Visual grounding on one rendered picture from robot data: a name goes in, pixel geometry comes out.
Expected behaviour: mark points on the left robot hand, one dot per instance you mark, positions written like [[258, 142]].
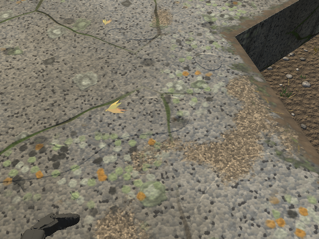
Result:
[[49, 224]]

